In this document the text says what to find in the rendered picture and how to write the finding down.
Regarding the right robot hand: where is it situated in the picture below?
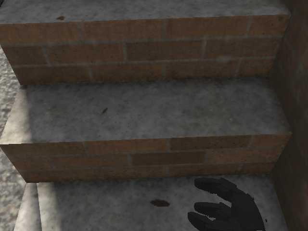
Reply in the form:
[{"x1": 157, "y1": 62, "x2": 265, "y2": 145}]
[{"x1": 188, "y1": 177, "x2": 268, "y2": 231}]

